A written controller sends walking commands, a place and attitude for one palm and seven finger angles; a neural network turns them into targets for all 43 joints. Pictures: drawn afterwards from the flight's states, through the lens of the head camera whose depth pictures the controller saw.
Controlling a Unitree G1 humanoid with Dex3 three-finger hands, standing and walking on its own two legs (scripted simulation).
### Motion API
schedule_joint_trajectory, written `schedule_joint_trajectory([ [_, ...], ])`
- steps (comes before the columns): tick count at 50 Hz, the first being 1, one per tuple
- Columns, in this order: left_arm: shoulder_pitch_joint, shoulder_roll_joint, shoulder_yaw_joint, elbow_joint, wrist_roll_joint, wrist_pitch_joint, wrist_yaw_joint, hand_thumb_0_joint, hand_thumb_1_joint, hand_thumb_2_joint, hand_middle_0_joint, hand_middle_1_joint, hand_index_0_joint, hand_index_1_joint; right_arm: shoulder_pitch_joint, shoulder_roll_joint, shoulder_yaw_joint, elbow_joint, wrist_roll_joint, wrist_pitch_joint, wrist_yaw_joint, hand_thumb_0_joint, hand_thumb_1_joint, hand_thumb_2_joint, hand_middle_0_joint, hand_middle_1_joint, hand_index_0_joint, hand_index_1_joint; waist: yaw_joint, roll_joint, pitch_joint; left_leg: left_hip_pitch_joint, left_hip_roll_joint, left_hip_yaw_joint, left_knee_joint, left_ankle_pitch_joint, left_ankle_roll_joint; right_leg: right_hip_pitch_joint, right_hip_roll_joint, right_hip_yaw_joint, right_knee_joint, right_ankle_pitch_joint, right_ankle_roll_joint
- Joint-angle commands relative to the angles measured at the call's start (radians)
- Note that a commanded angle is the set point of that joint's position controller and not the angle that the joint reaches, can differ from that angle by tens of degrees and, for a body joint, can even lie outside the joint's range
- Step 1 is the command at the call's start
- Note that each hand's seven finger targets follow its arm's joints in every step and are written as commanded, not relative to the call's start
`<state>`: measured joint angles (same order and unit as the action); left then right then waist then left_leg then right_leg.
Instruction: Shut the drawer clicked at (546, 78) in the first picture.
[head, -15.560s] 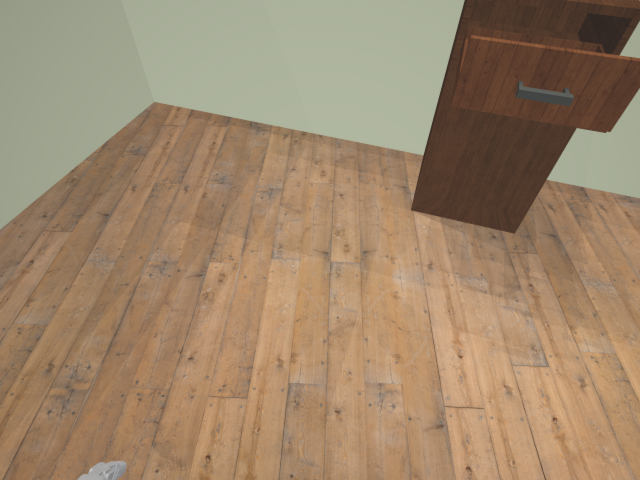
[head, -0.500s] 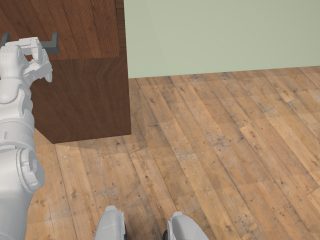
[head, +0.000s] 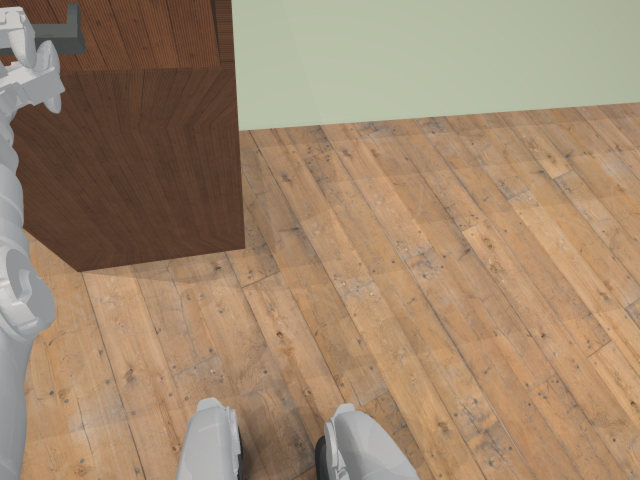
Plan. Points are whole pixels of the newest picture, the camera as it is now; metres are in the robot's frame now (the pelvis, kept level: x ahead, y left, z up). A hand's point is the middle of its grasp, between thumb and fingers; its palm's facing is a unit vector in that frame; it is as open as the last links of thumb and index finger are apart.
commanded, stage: push the drawer shut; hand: left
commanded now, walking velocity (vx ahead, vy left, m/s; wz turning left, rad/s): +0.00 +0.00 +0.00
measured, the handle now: (17, 26) +0.62 +0.28 +0.10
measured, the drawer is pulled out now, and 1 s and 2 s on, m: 0.00 0.00 0.00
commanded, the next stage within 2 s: pull the fist back off the drawer in 0.02 s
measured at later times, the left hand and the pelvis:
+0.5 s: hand (45, 72) +0.55 +0.24 +0.10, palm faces +0.10 -0.99 -0.02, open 3.2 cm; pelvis -0.02 +0.01 -0.01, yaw -1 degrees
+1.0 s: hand (44, 89) +0.52 +0.23 +0.11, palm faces +0.12 -0.99 -0.01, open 3.3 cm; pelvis +0.02 +0.00 +0.02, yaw +0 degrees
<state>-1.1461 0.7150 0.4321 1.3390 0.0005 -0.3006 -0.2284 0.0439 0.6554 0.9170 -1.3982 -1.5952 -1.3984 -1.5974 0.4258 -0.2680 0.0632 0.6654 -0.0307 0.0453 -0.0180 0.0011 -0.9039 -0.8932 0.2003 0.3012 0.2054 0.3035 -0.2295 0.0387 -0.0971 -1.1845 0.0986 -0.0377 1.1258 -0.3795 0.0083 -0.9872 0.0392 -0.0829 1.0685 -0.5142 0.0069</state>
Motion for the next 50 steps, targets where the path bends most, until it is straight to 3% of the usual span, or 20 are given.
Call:
schedule_joint_trajectory([
  [1, -0.633, 0.266, 0.007, -0.277, -0.02, -0.069, 0.041, 0.0, 0.9, 0.9, -1.4, -1.6, -1.4, -1.6, 0.206, -0.215, -0.07, -0.013, -0.004, -0.024, -0.026, 0.0, -0.9, -0.9, 0.2, 0.3, 0.2, 0.3, -0.077, 0.24, -0.488, 0.616, -0.019, -0.062, -0.081, 0.142, 0.033, -0.097, 0.031, 0.033, -0.166, 0.14, -0.02],
  [2, -0.649, 0.253, -0.006, -0.282, -0.02, -0.071, 0.04, 0.0, 0.9, 0.9, -1.4, -1.6, -1.4, -1.6, 0.208, -0.215, -0.07, -0.012, -0.006, -0.029, -0.024, 0.0, -0.9, -0.9, 0.2, 0.3, 0.2, 0.3, -0.081, 0.265, -0.497, 0.63, -0.019, -0.071, -0.081, 0.144, 0.032, -0.119, 0.032, 0.029, -0.158, 0.137, -0.024],
  [6, -0.652, 0.24, -0.034, -0.253, -0.026, -0.05, 0.037, 0.0, 0.9, 0.9, -1.4, -1.6, -1.4, -1.6, 0.196, -0.222, -0.059, -0.009, 0.0, -0.046, -0.03, 0.0, -0.9, -0.9, 0.2, 0.3, 0.2, 0.3, -0.093, 0.25, -0.456, 0.594, -0.014, -0.077, -0.092, 0.053, 0.033, -0.145, 0.029, 0.027, -0.161, 0.089, -0.02],
  [8, -0.655, 0.254, -0.025, -0.256, -0.022, -0.044, 0.038, 0.0, 0.9, 0.9, -1.4, -1.6, -1.4, -1.6, 0.197, -0.223, -0.057, -0.016, 0.0, -0.051, -0.031, 0.0, -0.9, -0.9, 0.2, 0.3, 0.2, 0.3, -0.082, 0.272, -0.475, 0.595, -0.018, -0.078, -0.093, 0.047, 0.032, -0.145, 0.029, 0.025, -0.155, 0.083, -0.023],
  [11, -0.654, 0.274, -0.013, -0.256, -0.025, -0.028, 0.038, 0.0, 0.9, 0.9, -1.4, -1.6, -1.4, -1.6, 0.196, -0.225, -0.054, -0.019, -0.002, -0.056, -0.032, 0.0, -0.9, -0.9, 0.2, 0.3, 0.2, 0.3, -0.081, 0.246, -0.465, 0.559, -0.018, -0.072, -0.091, 0.021, 0.034, -0.122, 0.029, 0.027, -0.158, 0.072, -0.021],
  [15, -0.655, 0.247, -0.02, -0.26, -0.017, -0.016, 0.045, 0.0, 0.9, 0.9, -1.4, -1.6, -1.4, -1.6, 0.198, -0.222, -0.058, -0.03, -0.005, -0.057, -0.025, 0.0, -0.9, -0.9, 0.2, 0.3, 0.2, 0.3, -0.075, 0.264, -0.472, 0.58, -0.02, -0.085, -0.098, 0.005, 0.029, -0.152, 0.029, 0.017, -0.147, 0.065, -0.025],
  [19, -0.631, 0.251, -0.005, -0.255, -0.012, -0.007, 0.052, 0.0, 0.9, 0.9, -1.4, -1.6, -1.4, -1.6, 0.199, -0.224, -0.061, -0.036, -0.008, -0.054, -0.02, 0.0, -0.9, -0.9, 0.2, 0.3, 0.2, 0.3, -0.069, 0.235, -0.466, 0.574, -0.021, -0.092, -0.103, -0.005, 0.028, -0.152, 0.028, 0.013, -0.144, 0.062, -0.025],
  [21, -0.604, 0.266, 0.014, -0.262, -0.012, -0.003, 0.052, 0.0, 0.9, 0.9, -1.4, -1.6, -1.4, -1.6, 0.203, -0.224, -0.064, -0.04, -0.008, -0.05, -0.017, 0.0, -0.9, -0.9, 0.2, 0.3, 0.2, 0.3, -0.054, 0.237, -0.476, 0.58, -0.022, -0.09, -0.108, 0.0, 0.026, -0.138, 0.029, 0.011, -0.145, 0.063, -0.027],
  [23, -0.594, 0.232, 0.004, -0.331, -0.012, -0.015, 0.051, 0.0, 0.9, 0.9, -1.4, -1.6, -1.4, -1.6, 0.202, -0.218, -0.072, -0.048, -0.009, -0.047, -0.01, 0.0, -0.9, -0.9, 0.2, 0.3, 0.2, 0.3, -0.034, 0.293, -0.533, 0.666, -0.021, -0.1, -0.119, 0.052, 0.018, -0.148, 0.027, 0.006, -0.136, 0.091, -0.033],
  [25, -0.526, 0.204, 0.011, -0.339, -0.025, -0.015, 0.051, 0.0, 0.9, 0.9, -1.4, -1.6, -1.4, -1.6, 0.197, -0.215, -0.079, -0.049, -0.008, -0.044, -0.004, 0.0, -0.9, -0.9, 0.2, 0.3, 0.2, 0.3, -0.021, 0.271, -0.535, 0.691, -0.02, -0.098, -0.126, 0.07, 0.016, -0.132, 0.031, 0.003, -0.148, 0.102, -0.032],
  [27, -0.467, 0.223, 0.042, -0.337, -0.036, -0.016, 0.051, 0.0, 0.9, 0.9, -1.4, -1.6, -1.4, -1.6, 0.201, -0.215, -0.078, -0.05, -0.008, -0.039, 0.0, 0.0, -0.9, -0.9, 0.2, 0.3, 0.2, 0.3, -0.007, 0.233, -0.525, 0.676, -0.023, -0.087, -0.132, 0.097, 0.019, -0.086, 0.034, 0.004, -0.158, 0.111, -0.032],
  [30, -0.382, 0.206, 0.046, -0.42, -0.037, -0.034, 0.053, 0.0, 0.9, 0.9, -1.4, -1.6, -1.4, -1.6, 0.186, -0.207, -0.088, -0.068, -0.003, -0.028, 0.007, 0.0, -0.9, -0.9, 0.2, 0.3, 0.2, 0.3, 0.03, 0.248, -0.562, 0.731, -0.023, -0.07, -0.145, 0.161, 0.014, -0.038, 0.036, 0.006, -0.173, 0.145, -0.032],
  [36, -0.179, 0.134, 0.053, -0.444, -0.079, -0.051, 0.048, 0.0, 0.9, 0.9, -1.4, -1.6, -1.4, -1.6, 0.163, -0.193, -0.1, -0.087, 0.011, -0.007, 0.013, 0.0, -0.9, -0.9, 0.2, 0.3, 0.2, 0.3, 0.061, 0.144, -0.493, 0.696, -0.035, -0.028, -0.172, 0.218, 0.021, 0.084, 0.046, 0.014, -0.217, 0.208, -0.025],
  [39, -0.194, 0.114, 0.041, -0.466, -0.085, -0.084, 0.049, 0.0, 0.9, 0.9, -1.4, -1.6, -1.4, -1.6, 0.155, -0.188, -0.106, -0.072, 0.014, -0.001, 0.011, 0.0, -0.9, -0.9, 0.2, 0.3, 0.2, 0.3, 0.049, 0.144, -0.452, 0.719, -0.033, -0.029, -0.172, 0.247, 0.019, 0.073, 0.044, 0.018, -0.221, 0.235, -0.026],
  [41, -0.212, 0.062, 0.002, -0.449, -0.088, -0.096, 0.046, 0.0, 0.9, 0.9, -1.4, -1.6, -1.4, -1.6, 0.149, -0.183, -0.108, -0.063, 0.017, 0.0, 0.011, 0.0, -0.9, -0.9, 0.2, 0.3, 0.2, 0.3, 0.034, 0.143, -0.414, 0.721, -0.036, -0.029, -0.174, 0.243, 0.019, 0.056, 0.044, 0.018, -0.225, 0.233, -0.025],
  [43, -0.194, 0.075, 0.019, -0.445, -0.088, -0.113, 0.047, 0.0, 0.9, 0.9, -1.4, -1.6, -1.4, -1.6, 0.147, -0.185, -0.115, -0.057, 0.018, 0.003, 0.008, 0.0, -0.9, -0.9, 0.2, 0.3, 0.2, 0.3, 0.043, 0.152, -0.427, 0.748, -0.038, -0.03, -0.172, 0.278, 0.017, 0.06, 0.041, 0.022, -0.222, 0.255, -0.029],
  [45, -0.199, 0.016, -0.025, -0.443, -0.091, -0.115, 0.039, 0.0, 0.9, 0.9, -1.4, -1.6, -1.4, -1.6, 0.142, -0.179, -0.115, -0.053, 0.016, 0.007, 0.011, 0.0, -0.9, -0.9, 0.2, 0.3, 0.2, 0.3, 0.034, 0.155, -0.427, 0.769, -0.038, -0.033, -0.167, 0.305, 0.016, 0.051, 0.039, 0.018, -0.218, 0.273, -0.028],
  [46, -0.172, 0.038, -0.005, -0.427, -0.093, -0.113, 0.037, 0.0, 0.9, 0.9, -1.4, -1.6, -1.4, -1.6, 0.142, -0.181, -0.115, -0.052, 0.015, 0.011, 0.01, 0.0, -0.9, -0.9, 0.2, 0.3, 0.2, 0.3, 0.047, 0.148, -0.429, 0.761, -0.04, -0.032, -0.166, 0.318, 0.016, 0.069, 0.039, 0.02, -0.217, 0.287, -0.03],
  [47, -0.123, 0.051, 0.014, -0.479, -0.1, -0.121, 0.034, 0.0, 0.9, 0.9, -1.4, -1.6, -1.4, -1.6, 0.14, -0.183, -0.117, -0.063, 0.016, 0.015, 0.012, 0.0, -0.9, -0.9, 0.2, 0.3, 0.2, 0.3, 0.078, 0.187, -0.476, 0.802, -0.042, -0.03, -0.172, 0.371, 0.013, 0.103, 0.039, 0.021, -0.212, 0.32, -0.036],
  [50, 0.04, 0.018, 0.01, -0.689, -0.135, -0.11, 0.023, 0.0, 0.9, 0.9, -1.4, -1.6, -1.4, -1.6, 0.094, -0.168, -0.127, -0.116, 0.035, 0.024, 0.02, 0.0, -0.9, -0.9, 0.2, 0.3, 0.2, 0.3, 0.132, 0.215, -0.619, 0.921, -0.046, -0.014, -0.185, 0.528, 0.011, 0.227, 0.042, 0.023, -0.221, 0.46, -0.035],
])
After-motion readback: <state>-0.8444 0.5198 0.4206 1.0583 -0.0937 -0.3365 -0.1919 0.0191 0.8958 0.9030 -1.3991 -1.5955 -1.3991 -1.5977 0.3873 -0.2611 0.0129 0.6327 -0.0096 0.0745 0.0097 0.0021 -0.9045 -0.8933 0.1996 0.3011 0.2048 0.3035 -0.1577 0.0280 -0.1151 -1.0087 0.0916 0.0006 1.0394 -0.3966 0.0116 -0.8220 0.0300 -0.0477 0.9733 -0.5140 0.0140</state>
